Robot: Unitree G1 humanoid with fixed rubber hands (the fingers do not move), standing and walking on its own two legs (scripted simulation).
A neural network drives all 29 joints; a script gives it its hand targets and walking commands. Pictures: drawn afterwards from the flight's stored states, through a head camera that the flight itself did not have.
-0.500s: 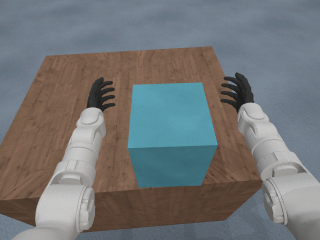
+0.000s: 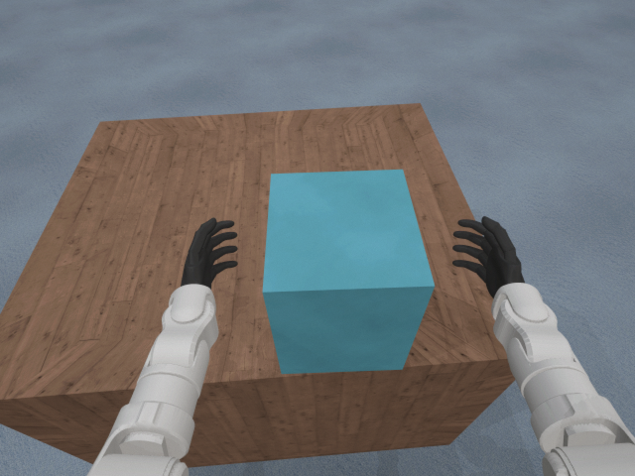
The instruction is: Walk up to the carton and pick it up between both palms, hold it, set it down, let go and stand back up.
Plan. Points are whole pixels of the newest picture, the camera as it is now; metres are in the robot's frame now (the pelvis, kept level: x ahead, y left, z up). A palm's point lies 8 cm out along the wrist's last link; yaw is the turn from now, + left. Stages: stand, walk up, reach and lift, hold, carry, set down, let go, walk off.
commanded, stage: set down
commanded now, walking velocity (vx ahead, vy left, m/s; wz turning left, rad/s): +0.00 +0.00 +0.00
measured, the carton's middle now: (339, 276) +0.41 -0.02 -0.03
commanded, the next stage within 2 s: none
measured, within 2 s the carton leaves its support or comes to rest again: neither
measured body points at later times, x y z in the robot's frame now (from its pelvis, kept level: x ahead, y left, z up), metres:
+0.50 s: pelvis +0.02 +0.01 +0.00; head +0.05 +0.01 +0.45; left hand +0.29 +0.18 -0.02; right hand +0.28 -0.22 -0.02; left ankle -0.01 +0.13 -0.74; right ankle +0.05 -0.09 -0.74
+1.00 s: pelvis +0.03 +0.01 -0.01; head +0.05 +0.01 +0.44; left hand +0.23 +0.19 -0.06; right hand +0.22 -0.22 -0.07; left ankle -0.01 +0.13 -0.74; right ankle +0.05 -0.09 -0.74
